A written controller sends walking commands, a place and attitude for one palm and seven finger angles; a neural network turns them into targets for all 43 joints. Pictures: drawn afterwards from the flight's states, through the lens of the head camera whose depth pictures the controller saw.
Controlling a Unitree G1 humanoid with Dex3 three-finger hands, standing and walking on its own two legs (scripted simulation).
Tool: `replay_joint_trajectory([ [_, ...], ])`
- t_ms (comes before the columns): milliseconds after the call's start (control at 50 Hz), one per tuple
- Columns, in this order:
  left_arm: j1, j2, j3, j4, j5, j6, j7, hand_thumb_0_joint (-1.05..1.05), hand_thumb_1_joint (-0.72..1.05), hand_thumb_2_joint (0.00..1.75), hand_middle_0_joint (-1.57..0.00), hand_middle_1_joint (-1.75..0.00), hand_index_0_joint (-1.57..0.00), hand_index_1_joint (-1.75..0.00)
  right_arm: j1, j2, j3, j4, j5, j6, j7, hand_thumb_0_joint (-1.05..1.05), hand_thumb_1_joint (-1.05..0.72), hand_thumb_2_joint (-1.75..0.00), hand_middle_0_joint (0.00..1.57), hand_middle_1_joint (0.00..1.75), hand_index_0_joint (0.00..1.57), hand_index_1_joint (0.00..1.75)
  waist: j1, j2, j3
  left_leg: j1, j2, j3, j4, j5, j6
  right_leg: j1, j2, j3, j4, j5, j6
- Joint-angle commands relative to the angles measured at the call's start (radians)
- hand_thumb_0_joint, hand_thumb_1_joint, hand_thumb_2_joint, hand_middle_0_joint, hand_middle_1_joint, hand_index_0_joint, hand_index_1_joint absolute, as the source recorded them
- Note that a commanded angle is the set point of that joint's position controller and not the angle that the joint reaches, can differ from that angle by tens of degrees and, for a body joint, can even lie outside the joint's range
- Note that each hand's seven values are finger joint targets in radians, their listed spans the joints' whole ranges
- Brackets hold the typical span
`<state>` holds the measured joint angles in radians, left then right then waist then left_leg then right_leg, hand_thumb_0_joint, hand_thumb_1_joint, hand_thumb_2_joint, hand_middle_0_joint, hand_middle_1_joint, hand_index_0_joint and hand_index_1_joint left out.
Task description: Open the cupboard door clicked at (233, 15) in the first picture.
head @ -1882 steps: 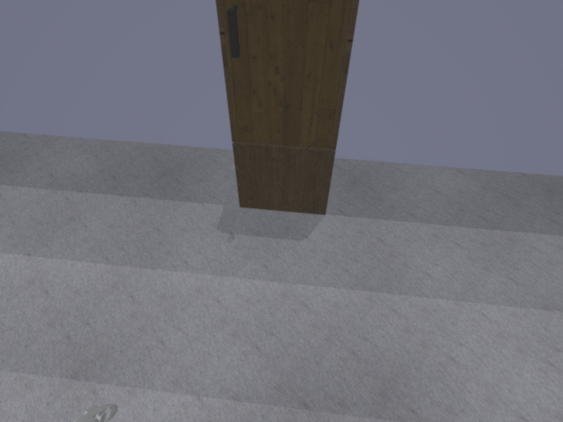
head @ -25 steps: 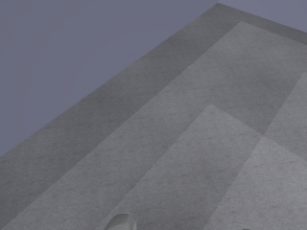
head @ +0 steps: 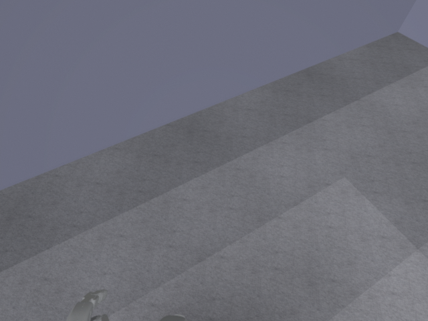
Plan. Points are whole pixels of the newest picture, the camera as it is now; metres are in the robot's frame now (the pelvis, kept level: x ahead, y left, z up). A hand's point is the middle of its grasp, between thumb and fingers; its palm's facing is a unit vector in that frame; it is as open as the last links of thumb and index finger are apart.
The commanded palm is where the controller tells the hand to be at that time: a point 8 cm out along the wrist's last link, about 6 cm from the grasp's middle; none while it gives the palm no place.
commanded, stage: turn to face it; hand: left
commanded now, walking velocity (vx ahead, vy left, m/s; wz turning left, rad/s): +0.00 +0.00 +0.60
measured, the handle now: out of the picture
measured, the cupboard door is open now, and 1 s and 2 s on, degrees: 46 46 46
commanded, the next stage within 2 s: none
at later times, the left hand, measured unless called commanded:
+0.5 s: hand out of the picture +0.04 +0.23 -0.17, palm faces +0.34 -0.91 -0.23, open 7.4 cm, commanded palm none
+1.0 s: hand out of the picture +0.02 +0.17 -0.16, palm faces +0.60 -0.77 -0.21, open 7.4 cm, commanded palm none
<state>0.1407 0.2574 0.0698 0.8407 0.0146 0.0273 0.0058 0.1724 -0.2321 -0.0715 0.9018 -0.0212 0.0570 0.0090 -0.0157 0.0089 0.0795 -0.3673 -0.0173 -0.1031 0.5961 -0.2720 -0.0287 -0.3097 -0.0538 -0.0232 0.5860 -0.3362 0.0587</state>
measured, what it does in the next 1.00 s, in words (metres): steps on the spot, turning left: left foot, then right foot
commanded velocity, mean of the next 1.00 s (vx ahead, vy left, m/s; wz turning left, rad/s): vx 0.00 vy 0.00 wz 0.60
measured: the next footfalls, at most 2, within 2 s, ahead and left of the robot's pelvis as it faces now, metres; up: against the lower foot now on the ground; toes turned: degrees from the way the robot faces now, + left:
left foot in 0.34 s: +0.05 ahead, +0.12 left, +0.00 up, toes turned +19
right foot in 0.70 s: +0.16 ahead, -0.13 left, +0.00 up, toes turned +23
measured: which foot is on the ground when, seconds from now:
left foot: down 0.00-0.00, up 0.02-0.32, down 0.34-0.70, up 0.72-1.00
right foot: down 0.00-0.34, up 0.36-0.68, down 0.70-1.00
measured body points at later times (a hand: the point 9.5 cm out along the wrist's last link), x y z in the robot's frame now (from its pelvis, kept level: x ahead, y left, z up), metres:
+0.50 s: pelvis +0.03 +0.00 +0.01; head +0.09 +0.05 +0.45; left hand +0.02 +0.28 -0.15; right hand +0.21 -0.21 -0.12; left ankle +0.01 +0.11 -0.73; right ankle +0.04 -0.15 -0.65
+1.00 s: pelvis +0.07 -0.02 +0.01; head +0.12 +0.02 +0.45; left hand -0.02 +0.21 -0.14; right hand +0.31 -0.18 -0.13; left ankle +0.01 +0.08 -0.70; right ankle +0.12 -0.14 -0.73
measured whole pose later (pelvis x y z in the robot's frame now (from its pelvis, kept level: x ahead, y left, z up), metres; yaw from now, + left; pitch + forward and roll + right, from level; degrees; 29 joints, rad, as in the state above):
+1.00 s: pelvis +0.07 -0.02 +0.01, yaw +38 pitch +1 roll +1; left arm 0.22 0.19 0.04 0.87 0.02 0.01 0.01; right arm 0.12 -0.25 -0.08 0.92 -0.01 0.07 0.03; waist -0.01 -0.04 0.12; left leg -0.39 0.02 0.08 0.78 -0.44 -0.06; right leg -0.19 -0.15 -0.21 0.53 -0.33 0.04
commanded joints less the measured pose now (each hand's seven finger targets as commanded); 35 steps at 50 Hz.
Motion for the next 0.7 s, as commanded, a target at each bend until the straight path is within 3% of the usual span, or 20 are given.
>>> replay_joint_trajectory([
  [0, 0.139, 0.231, 0.043, -0.038, 0.013, -0.031, 0.026, 0.0, 0.9, 0.9, -0.2, -0.3, -0.2, -0.3, -0.075, -0.128, -0.04, -0.124, 0.006, -0.024, 0.002, 0.0, -0.9, -0.9, 0.2, 0.3, 0.2, 0.3, 0.071, -0.282, -0.128, -0.249, 0.004, 0.036, 0.544, -0.342, -0.001, 0.173, -0.451, 0.384, -0.335, 0.165, -0.211],
  [20, 0.06, 0.169, 0.03, -0.055, 0.012, -0.033, 0.027, 0.0, 0.9, 0.9, -0.2, -0.3, -0.2, -0.3, -0.045, -0.113, -0.04, -0.109, 0.004, -0.018, 0.008, 0.0, -0.9, -0.9, 0.2, 0.3, 0.2, 0.3, 0.02, -0.225, -0.097, -0.247, 0.03, 0.027, 0.615, -0.253, -0.005, 0.132, -0.373, 0.273, -0.321, 0.172, -0.205],
  [80, 0.024, 0.113, 0.012, -0.064, 0.007, -0.034, 0.027, 0.0, 0.9, 0.9, -0.2, -0.3, -0.2, -0.3, -0.046, -0.091, -0.029, -0.075, 0.007, -0.007, 0.017, 0.0, -0.9, -0.9, 0.2, 0.3, 0.2, 0.3, 0.001, -0.279, -0.091, -0.238, 0.054, 0.103, 0.585, -0.182, -0.04, 0.2, -0.26, 0.038, -0.223, 0.552, -0.163],
  [160, 0.117, 0.146, 0.025, -0.031, 0.01, -0.038, 0.027, 0.0, 0.9, 0.9, -0.2, -0.3, -0.2, -0.3, -0.116, -0.053, -0.009, -0.085, 0.013, -0.012, 0.025, 0.0, -0.9, -0.9, 0.2, 0.3, 0.2, 0.3, 0.047, -0.198, -0.101, -0.169, 0.044, 0.184, 0.302, -0.169, -0.044, 0.303, -0.276, -0.033, -0.159, 0.737, -0.153],
  [200, 0.134, 0.168, 0.033, -0.022, 0.014, -0.037, 0.026, 0.0, 0.9, 0.9, -0.2, -0.3, -0.2, -0.3, -0.121, -0.046, -0.002, -0.089, 0.014, -0.019, 0.026, 0.0, -0.9, -0.9, 0.2, 0.3, 0.2, 0.3, 0.058, -0.199, -0.125, -0.116, 0.033, 0.211, 0.179, -0.166, -0.033, 0.325, -0.292, -0.045, -0.118, 0.758, -0.155],
  [240, 0.135, 0.176, 0.036, -0.014, 0.013, -0.035, 0.021, 0.0, 0.9, 0.9, -0.2, -0.3, -0.2, -0.3, -0.096, -0.056, -0.003, -0.088, 0.014, -0.025, 0.026, 0.0, -0.9, -0.9, 0.2, 0.3, 0.2, 0.3, 0.049, -0.221, -0.145, -0.043, 0.013, 0.235, 0.051, -0.116, -0.02, 0.323, -0.287, -0.076, -0.054, 0.768, -0.131],
  [260, 0.128, 0.181, 0.038, -0.016, 0.006, -0.035, 0.018, 0.0, 0.9, 0.9, -0.2, -0.3, -0.2, -0.3, -0.06, -0.072, -0.007, -0.08, 0.011, -0.028, 0.023, 0.0, -0.9, -0.9, 0.2, 0.3, 0.2, 0.3, 0.025, -0.214, -0.154, 0.035, 0.0, 0.242, -0.024, -0.037, -0.009, 0.278, -0.278, -0.103, -0.004, 0.755, -0.107],
  [280, 0.105, 0.177, 0.039, -0.022, -0.002, -0.035, 0.015, 0.0, 0.9, 0.9, -0.2, -0.3, -0.2, -0.3, 0.011, -0.105, -0.016, -0.062, 0.007, -0.034, 0.02, 0.0, -0.9, -0.9, 0.2, 0.3, 0.2, 0.3, -0.021, -0.156, -0.184, 0.172, 0.011, 0.22, -0.13, 0.102, 0.006, 0.199, -0.27, -0.132, 0.108, 0.694, -0.072],
  [300, 0.097, 0.128, 0.033, -0.047, -0.009, -0.03, 0.01, 0.0, 0.9, 0.9, -0.2, -0.3, -0.2, -0.3, 0.092, -0.204, -0.041, -0.048, -0.002, -0.043, 0.013, 0.0, -0.9, -0.9, 0.2, 0.3, 0.2, 0.3, -0.064, 0.076, -0.25, 0.378, 0.194, -0.016, -0.163, 0.374, 0.087, -0.025, -0.185, -0.169, 0.308, 0.346, -0.009],
  [320, 0.047, 0.056, 0.006, -0.09, -0.013, -0.024, 0.006, 0.0, 0.9, 0.9, -0.2, -0.3, -0.2, -0.3, 0.17, -0.301, -0.066, -0.037, 0.0, -0.043, 0.001, 0.0, -0.9, -0.9, 0.2, 0.3, 0.2, 0.3, -0.104, 0.318, -0.273, 0.466, 0.439, -0.348, -0.188, 0.815, 0.253, -0.27, -0.056, -0.123, 0.535, -0.337, 0.046],
  [340, -0.01, 0.089, 0.005, -0.107, -0.003, -0.009, 0.014, 0.0, 0.9, 0.9, -0.2, -0.3, -0.2, -0.3, 0.206, -0.293, -0.061, -0.017, 0.005, -0.036, -0.006, 0.0, -0.9, -0.9, 0.2, 0.3, 0.2, 0.3, -0.108, 0.19, -0.266, 0.457, 0.452, -0.296, -0.156, 0.819, 0.293, -0.294, -0.071, 0.003, 0.605, -0.333, 0.025],
  [360, -0.04, 0.084, 0.011, -0.106, 0.0, -0.007, 0.017, 0.0, 0.9, 0.9, -0.2, -0.3, -0.2, -0.3, 0.174, -0.271, -0.055, -0.024, 0.0, -0.042, -0.015, 0.0, -0.9, -0.9, 0.2, 0.3, 0.2, 0.3, -0.098, 0.135, -0.231, 0.394, 0.417, -0.277, -0.181, 0.673, 0.286, -0.313, -0.074, 0.015, 0.628, -0.285, 0.025],
  [380, -0.044, 0.071, 0.014, -0.086, 0.0, -0.005, 0.017, 0.0, 0.9, 0.9, -0.2, -0.3, -0.2, -0.3, 0.118, -0.248, -0.052, -0.04, -0.001, -0.046, -0.025, 0.0, -0.9, -0.9, 0.2, 0.3, 0.2, 0.3, -0.074, 0.181, -0.198, 0.332, 0.36, -0.251, -0.189, 0.588, 0.257, -0.315, -0.077, 0.031, 0.623, -0.225, 0.029],
  [440, 0.01, 0.067, 0.016, -0.048, 0.001, 0.004, 0.002, 0.0, 0.9, 0.9, -0.2, -0.3, -0.2, -0.3, 0.009, -0.2, -0.033, -0.063, -0.002, -0.049, -0.031, 0.0, -0.9, -0.9, 0.2, 0.3, 0.2, 0.3, -0.01, 0.161, -0.148, 0.236, 0.257, -0.135, -0.206, 0.472, 0.189, -0.239, -0.052, 0.029, 0.534, -0.105, 0.033],
  [520, -0.005, 0.059, 0.013, -0.051, 0.0, 0.006, 0.0, 0.0, 0.9, 0.9, -0.2, -0.3, -0.2, -0.3, 0.014, -0.209, -0.041, -0.057, -0.006, -0.044, -0.025, 0.0, -0.9, -0.9, 0.2, 0.3, 0.2, 0.3, -0.013, 0.126, -0.137, 0.185, 0.232, -0.148, -0.223, 0.367, 0.182, -0.15, -0.011, 0.004, 0.342, -0.101, 0.027],
  [580, 0.011, 0.059, 0.012, -0.053, -0.001, 0.001, 0.002, 0.0, 0.9, 0.9, -0.2, -0.3, -0.2, -0.3, -0.013, -0.214, -0.047, -0.062, -0.008, -0.035, -0.02, 0.0, -0.9, -0.9, 0.2, 0.3, 0.2, 0.3, -0.001, 0.162, -0.119, 0.125, 0.217, -0.186, -0.216, 0.309, 0.176, -0.057, 0.022, -0.016, 0.191, -0.085, 0.02],
  [620, 0.058, 0.066, 0.015, -0.046, -0.004, -0.006, 0.004, 0.0, 0.9, 0.9, -0.2, -0.3, -0.2, -0.3, -0.036, -0.215, -0.05, -0.073, -0.004, -0.03, -0.018, 0.0, -0.9, -0.9, 0.2, 0.3, 0.2, 0.3, 0.021, 0.157, -0.125, 0.062, 0.195, -0.198, -0.177, 0.299, 0.156, 0.061, 0.045, -0.026, 0.055, -0.005, 0.012],
  [640, 0.105, 0.083, 0.022, -0.035, -0.003, -0.013, 0.007, 0.0, 0.9, 0.9, -0.2, -0.3, -0.2, -0.3, -0.061, -0.203, -0.051, -0.079, 0.002, -0.029, -0.016, 0.0, -0.9, -0.9, 0.2, 0.3, 0.2, 0.3, 0.051, 0.139, -0.134, 0.005, 0.17, -0.187, -0.134, 0.253, 0.13, 0.159, 0.036, -0.021, -0.066, 0.081, 0.008],
  [660, 0.147, 0.131, 0.032, -0.029, 0.003, -0.026, 0.014, 0.0, 0.9, 0.9, -0.2, -0.3, -0.2, -0.3, -0.064, -0.16, -0.046, -0.09, 0.011, -0.029, -0.012, 0.0, -0.9, -0.9, 0.2, 0.3, 0.2, 0.3, 0.073, 0.003, -0.154, -0.097, 0.102, -0.141, -0.028, 0.114, 0.079, 0.288, -0.064, 0.076, -0.224, 0.101, -0.014],
  [680, 0.163, 0.229, 0.052, -0.028, 0.019, -0.036, 0.023, 0.0, 0.9, 0.9, -0.2, -0.3, -0.2, -0.3, -0.05, -0.087, -0.035, -0.109, 0.017, -0.031, -0.007, 0.0, -0.9, -0.9, 0.2, 0.3, 0.2, 0.3, 0.081, -0.31, -0.155, -0.252, -0.057, 0.054, 0.232, -0.229, -0.009, 0.356, -0.352, 0.373, -0.324, 0.166, -0.118],
])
